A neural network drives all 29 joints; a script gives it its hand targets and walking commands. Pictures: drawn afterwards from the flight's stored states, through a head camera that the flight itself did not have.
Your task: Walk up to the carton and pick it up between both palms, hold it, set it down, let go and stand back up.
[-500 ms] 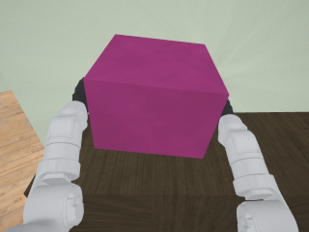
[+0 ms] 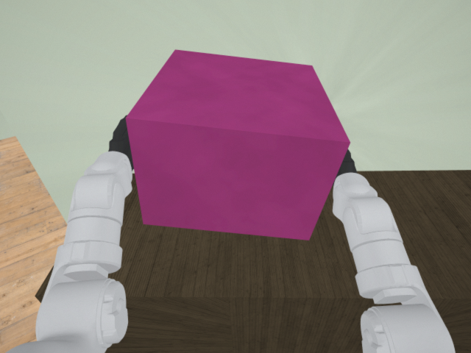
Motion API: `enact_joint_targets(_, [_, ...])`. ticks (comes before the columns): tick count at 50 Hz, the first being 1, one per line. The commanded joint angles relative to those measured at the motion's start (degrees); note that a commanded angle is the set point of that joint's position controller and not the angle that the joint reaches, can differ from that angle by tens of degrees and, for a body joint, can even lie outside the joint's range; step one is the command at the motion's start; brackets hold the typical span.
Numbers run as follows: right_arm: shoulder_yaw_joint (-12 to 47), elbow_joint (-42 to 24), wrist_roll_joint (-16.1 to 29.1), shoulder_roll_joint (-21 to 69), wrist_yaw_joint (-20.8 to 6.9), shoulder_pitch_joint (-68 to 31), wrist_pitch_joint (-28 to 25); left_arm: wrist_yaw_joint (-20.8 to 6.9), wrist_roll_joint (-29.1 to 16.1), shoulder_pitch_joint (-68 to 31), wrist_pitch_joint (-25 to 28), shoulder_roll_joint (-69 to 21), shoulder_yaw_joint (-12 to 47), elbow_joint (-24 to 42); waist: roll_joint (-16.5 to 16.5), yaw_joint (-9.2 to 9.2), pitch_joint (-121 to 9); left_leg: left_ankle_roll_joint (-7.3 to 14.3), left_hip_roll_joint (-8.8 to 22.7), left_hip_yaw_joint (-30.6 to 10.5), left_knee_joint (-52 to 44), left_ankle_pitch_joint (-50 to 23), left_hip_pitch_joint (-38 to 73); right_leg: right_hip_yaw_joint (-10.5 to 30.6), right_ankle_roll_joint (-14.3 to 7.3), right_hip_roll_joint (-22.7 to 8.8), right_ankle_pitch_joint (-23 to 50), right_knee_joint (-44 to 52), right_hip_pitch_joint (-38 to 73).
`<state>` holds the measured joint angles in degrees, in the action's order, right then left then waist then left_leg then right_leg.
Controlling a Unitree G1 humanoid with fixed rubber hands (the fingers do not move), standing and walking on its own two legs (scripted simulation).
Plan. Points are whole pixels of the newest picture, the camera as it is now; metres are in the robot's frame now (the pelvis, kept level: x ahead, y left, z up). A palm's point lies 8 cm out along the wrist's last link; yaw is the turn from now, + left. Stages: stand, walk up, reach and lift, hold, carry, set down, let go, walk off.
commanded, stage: hold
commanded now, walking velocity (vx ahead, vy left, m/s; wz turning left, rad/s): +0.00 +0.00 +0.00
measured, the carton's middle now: (236, 136) +0.45 +0.00 +0.20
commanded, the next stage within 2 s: none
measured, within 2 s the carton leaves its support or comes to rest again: neither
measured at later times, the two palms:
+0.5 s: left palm (121, 157) +0.37 +0.19 +0.22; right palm (344, 176) +0.36 -0.18 +0.18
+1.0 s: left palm (120, 157) +0.37 +0.19 +0.22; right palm (344, 175) +0.36 -0.18 +0.18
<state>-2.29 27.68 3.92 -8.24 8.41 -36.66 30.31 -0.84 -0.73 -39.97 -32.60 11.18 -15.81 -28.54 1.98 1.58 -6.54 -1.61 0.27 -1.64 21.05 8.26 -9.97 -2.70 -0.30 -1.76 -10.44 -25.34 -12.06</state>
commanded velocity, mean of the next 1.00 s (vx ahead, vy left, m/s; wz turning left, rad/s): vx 0.00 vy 0.00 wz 0.00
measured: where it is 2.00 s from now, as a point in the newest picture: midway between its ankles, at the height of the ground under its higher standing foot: outside the picture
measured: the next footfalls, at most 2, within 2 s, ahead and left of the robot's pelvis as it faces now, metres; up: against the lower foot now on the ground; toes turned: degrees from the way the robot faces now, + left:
none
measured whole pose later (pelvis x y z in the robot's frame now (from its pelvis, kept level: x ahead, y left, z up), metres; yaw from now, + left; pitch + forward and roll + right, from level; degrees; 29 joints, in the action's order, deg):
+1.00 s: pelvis +0.00 +0.00 +0.00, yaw +0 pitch -4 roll +1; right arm -2.3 27.5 3.9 -8.2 8.4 -36.7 30.7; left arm -1.9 1.5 -40.0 -33.7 10.4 -17.0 -28.0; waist 2.0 1.6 -6.5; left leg -1.6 0.3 -1.7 20.7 8.2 -8.8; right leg -2.7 -0.3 -1.7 -10.4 -25.0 -10.8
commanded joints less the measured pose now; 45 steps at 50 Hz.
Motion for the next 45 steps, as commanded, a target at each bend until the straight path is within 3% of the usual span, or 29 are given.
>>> enact_joint_targets(1, [19.72,-28.10,15.89,34.42,-7.41,-54.38,-6.55,-10.72,-1.72,-32.89,0.38,-38.43,18.70,16.77,-6.29,-2.10,-23.63,2.10,-4.28,1.78,-4.17,-11.99,3.03,2.85,2.24,4.90,15.60,9.52,19.02])
enact_joint_targets(12, [18.09,-24.81,14.45,33.99,-8.00,-54.54,-6.51,-11.33,-0.46,-33.55,0.10,-37.86,17.10,14.20,-6.40,-2.20,-20.39,2.49,-4.06,1.98,-5.22,-8.56,2.27,2.63,1.81,4.70,10.18,10.44,17.03])
enact_joint_targets(29, [18.26,-25.62,14.55,34.00,-8.17,-53.78,-6.87,-11.36,-0.59,-33.64,0.39,-38.05,17.58,15.43,-6.46,-1.84,-21.82,2.34,-4.15,2.00,-4.96,-9.99,3.24,2.45,1.67,4.79,11.99,10.24,17.85])
enact_joint_targets(36, [19.27,-27.10,15.45,33.86,-7.69,-52.72,-6.60,-11.22,-0.81,-32.85,0.10,-37.80,18.09,17.08,-6.54,-1.77,-22.76,2.06,-4.32,1.88,-4.30,-12.60,4.12,2.54,2.07,4.87,16.32,9.74,19.13])
enact_joint_targets(45, [18.19,-25.30,14.80,33.43,-7.74,-53.06,-6.28,-11.62,0.04,-33.02,-0.40,-37.37,16.78,15.17,-6.50,-1.83,-19.95,2.33,-4.27,2.05,-5.03,-9.99,3.10,2.45,1.99,4.66,12.99,10.32,17.89])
